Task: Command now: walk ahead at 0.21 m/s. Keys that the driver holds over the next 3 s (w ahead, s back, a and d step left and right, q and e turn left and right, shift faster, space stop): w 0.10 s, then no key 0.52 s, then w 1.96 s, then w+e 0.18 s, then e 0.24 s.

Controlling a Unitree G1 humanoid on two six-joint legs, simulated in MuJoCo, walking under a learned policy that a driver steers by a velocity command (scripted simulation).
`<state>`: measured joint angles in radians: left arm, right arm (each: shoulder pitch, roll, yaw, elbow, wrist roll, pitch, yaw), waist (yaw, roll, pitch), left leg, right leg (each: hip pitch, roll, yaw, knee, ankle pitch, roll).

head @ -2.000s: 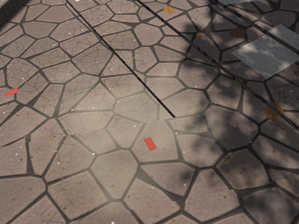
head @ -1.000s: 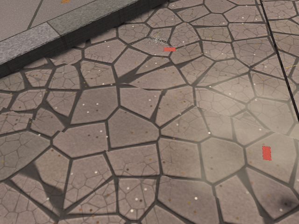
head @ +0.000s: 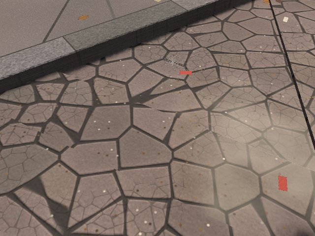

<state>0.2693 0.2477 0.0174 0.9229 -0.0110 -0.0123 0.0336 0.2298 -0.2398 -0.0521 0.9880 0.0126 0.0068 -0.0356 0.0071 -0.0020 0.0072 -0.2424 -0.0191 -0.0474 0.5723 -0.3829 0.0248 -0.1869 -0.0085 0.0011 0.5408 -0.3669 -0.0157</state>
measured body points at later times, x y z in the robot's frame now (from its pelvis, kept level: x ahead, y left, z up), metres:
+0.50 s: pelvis +0.12 +0.00 -0.01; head +0.14 -0.01 +0.44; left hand +0.29 +0.25 -0.12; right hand +0.12 -0.27 -0.16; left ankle +0.01 +0.12 -0.73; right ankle +0.19 -0.10 -0.75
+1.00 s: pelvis +0.24 -0.05 -0.03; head +0.26 -0.06 +0.42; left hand +0.37 +0.23 -0.14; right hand +0.20 -0.32 -0.18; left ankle +0.11 +0.11 -0.72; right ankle +0.26 -0.14 -0.77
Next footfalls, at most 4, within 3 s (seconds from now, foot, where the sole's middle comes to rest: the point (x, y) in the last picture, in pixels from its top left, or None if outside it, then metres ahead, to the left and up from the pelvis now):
0.48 right None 0.22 -0.10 -0.79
0.70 left None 0.14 0.12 -0.77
0.98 right None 0.29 -0.14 -0.80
1.42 left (146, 216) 0.64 0.08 -0.80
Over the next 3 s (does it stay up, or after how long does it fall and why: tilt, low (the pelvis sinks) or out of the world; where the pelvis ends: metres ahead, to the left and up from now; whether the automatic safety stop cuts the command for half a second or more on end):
stays up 1.33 -0.11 -0.08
